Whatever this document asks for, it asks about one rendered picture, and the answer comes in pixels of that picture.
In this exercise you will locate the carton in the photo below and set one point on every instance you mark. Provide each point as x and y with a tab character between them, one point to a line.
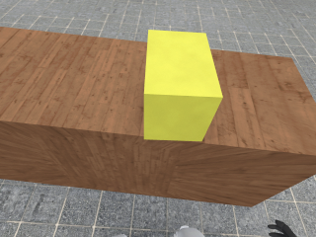
181	87

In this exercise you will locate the pedestal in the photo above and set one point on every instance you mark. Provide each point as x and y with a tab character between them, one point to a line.
72	115

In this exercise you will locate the right robot thigh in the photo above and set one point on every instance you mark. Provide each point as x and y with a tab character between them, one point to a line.
188	232

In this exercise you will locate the right robot hand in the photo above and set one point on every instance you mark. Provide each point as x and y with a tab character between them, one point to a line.
282	227

